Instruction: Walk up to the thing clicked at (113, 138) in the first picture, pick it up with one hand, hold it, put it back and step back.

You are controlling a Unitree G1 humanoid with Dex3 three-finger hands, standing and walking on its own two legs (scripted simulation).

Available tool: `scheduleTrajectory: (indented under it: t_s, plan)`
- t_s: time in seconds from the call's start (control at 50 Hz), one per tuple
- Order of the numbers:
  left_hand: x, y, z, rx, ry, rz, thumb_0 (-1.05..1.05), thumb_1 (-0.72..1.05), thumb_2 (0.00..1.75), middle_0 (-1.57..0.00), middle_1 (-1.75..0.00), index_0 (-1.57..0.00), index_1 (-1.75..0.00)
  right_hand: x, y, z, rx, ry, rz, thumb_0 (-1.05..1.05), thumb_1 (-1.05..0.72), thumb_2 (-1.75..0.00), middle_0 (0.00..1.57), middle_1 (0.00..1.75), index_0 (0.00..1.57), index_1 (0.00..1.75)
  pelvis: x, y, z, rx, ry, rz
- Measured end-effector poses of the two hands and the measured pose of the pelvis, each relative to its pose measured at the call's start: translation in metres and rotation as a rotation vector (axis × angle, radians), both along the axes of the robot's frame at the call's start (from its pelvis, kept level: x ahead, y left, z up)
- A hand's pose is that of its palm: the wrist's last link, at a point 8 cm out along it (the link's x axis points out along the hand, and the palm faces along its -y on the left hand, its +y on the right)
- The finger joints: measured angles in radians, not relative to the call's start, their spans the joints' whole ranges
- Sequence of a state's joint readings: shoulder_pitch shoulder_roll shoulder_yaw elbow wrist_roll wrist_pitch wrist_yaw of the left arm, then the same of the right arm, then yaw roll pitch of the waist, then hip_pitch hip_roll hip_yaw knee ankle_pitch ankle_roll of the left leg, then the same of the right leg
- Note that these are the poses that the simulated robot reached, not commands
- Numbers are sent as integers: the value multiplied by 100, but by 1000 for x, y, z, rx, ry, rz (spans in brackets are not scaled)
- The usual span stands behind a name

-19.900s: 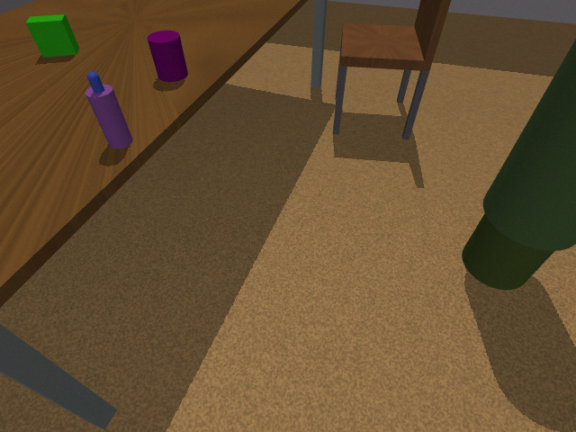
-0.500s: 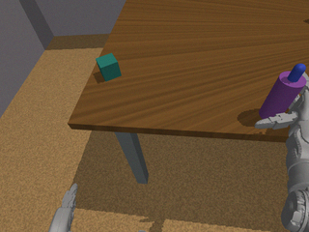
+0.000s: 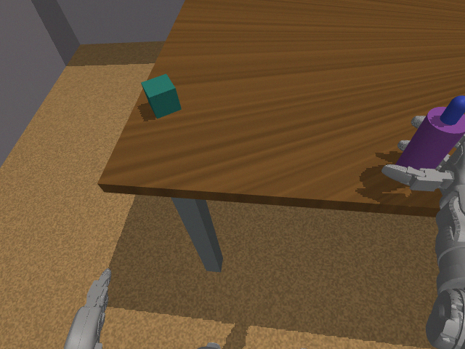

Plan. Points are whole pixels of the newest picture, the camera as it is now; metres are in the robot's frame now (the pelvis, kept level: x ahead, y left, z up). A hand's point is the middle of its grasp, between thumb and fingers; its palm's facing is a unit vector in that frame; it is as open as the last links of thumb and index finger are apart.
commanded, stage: close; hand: right
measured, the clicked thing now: (432, 141) +0.46 -0.26 +0.11
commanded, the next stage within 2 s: settle in 0.06 s
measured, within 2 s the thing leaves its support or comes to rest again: leaves its support in 0.50 s
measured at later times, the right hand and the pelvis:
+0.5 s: hand (419, 154) +0.45 -0.25 +0.08, palm faces +0.26 +0.97 +0.00, open 7.7 cm; pelvis +0.00 +0.00 +0.01, yaw +0 degrees
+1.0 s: hand (429, 136) +0.45 -0.24 +0.12, palm faces +0.25 +0.97 -0.01, open 7.8 cm; pelvis +0.00 +0.00 +0.02, yaw +0 degrees
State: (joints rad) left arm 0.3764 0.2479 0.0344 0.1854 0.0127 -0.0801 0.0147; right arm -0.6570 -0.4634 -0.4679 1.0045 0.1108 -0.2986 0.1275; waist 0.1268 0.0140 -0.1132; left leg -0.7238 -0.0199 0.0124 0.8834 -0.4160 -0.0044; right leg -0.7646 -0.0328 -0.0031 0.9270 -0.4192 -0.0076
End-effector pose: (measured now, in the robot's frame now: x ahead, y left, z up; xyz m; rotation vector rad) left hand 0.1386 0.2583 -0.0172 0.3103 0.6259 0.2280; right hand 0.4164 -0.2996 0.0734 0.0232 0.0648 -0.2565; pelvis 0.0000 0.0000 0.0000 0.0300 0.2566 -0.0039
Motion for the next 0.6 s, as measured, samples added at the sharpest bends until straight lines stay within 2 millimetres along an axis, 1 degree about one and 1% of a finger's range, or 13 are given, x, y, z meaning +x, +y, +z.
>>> scheduleTrajectory:
  t_s: [0.06, 0.12, 0.22, 0.3, 0.34, 0.4, 0.48, 0.54, 0.6]
  plan:
    - [0, 1, 4, 14, -6, -7, -2, -52, 5, -6, -5, -6, -5, 1, 0, -1, 8, -13, -1, -1, 16, -51, 90, 72, 91, 72, 1, 1, 0, 1, 1, -3]
    - [-3, -1, 0, 12, 18, -5, -1, -52, 5, -6, -5, -6, -5, 6, -1, 3, 3, -27, -1, -1, 6, -59, 95, 79, 99, 80, 1, 1, -1, 4, 6, -5]
    - [-9, -4, -12, -9, 55, 2, -1, -52, 4, -6, -6, -7, -6, 8, 0, 4, -16, -18, 12, -2, 6, -75, 91, 87, 94, 88, -1, -1, -2, 7, 18, -2]
    - [-11, -1, -10, -15, 42, 16, -2, -53, 5, -7, -6, -7, -6, 6, 2, 5, -7, 5, 0, -1, 4, -92, 86, 95, 89, 96, -1, -3, 0, 6, 7, 1]
    - [-11, 0, -8, -12, 35, 20, -2, -53, 5, -7, -6, -7, -6, 5, 3, 6, -6, 14, -3, -1, 6, -97, 85, 100, 88, 101, -1, -3, 1, 5, 1, 2]
    - [-8, 0, -1, -4, 12, 16, -2, -54, 6, -7, -6, -7, -7, 4, 6, 7, -5, 18, -1, -1, 9, -103, 84, 107, 87, 108, -1, -2, 3, 3, -9, 3]
    - [-5, -2, 1, -3, 8, 9, -2, -54, 6, -7, -6, -7, -7, 1, 7, 9, -15, 14, 1, -1, 10, -105, 82, 110, 85, 111, 1, -1, 5, 2, -19, 3]
    - [-6, -4, -5, -15, 33, 13, -1, -53, 6, -7, -6, -7, -6, 0, 6, 12, -14, 15, -8, -1, 10, -106, 82, 111, 84, 112, 1, -1, 7, 3, -24, -2]
    - [-5, -5, -7, -24, 38, 15, -2, -53, 6, -7, -6, -7, -6, 1, 4, 23, -34, 0, -21, -1, 10, -107, 81, 112, 84, 113, 2, -2, 9, 3, -33, 0]
